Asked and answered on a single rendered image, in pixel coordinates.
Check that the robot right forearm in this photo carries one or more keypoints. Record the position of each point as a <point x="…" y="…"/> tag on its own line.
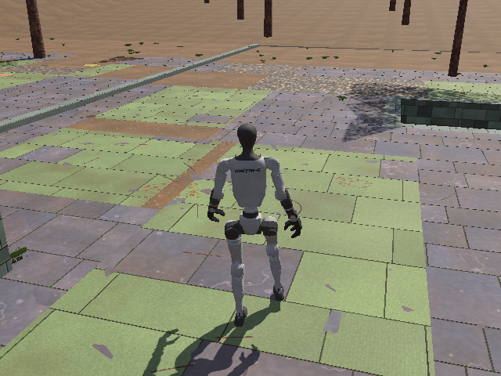
<point x="289" y="208"/>

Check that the right robot hand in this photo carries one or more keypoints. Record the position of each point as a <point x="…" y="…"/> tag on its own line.
<point x="296" y="226"/>

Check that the robot right shin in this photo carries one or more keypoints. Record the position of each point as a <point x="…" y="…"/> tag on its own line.
<point x="276" y="268"/>

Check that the robot left upper arm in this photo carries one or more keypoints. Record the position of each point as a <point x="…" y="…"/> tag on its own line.
<point x="220" y="177"/>

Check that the robot left forearm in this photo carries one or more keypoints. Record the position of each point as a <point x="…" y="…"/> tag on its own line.
<point x="213" y="204"/>

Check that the left robot thigh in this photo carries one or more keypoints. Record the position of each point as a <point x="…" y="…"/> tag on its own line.
<point x="234" y="240"/>

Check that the left robot hand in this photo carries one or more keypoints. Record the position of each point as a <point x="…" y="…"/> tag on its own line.
<point x="210" y="215"/>

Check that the robot right upper arm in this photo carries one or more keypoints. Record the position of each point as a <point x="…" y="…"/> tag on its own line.
<point x="277" y="177"/>

